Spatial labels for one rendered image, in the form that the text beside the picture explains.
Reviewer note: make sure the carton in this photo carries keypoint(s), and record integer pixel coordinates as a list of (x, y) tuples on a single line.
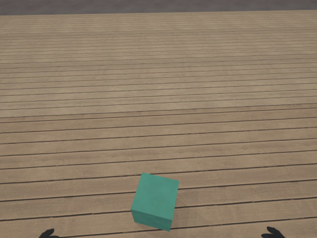
[(154, 201)]

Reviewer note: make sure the robot right hand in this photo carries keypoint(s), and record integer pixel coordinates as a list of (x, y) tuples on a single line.
[(275, 233)]

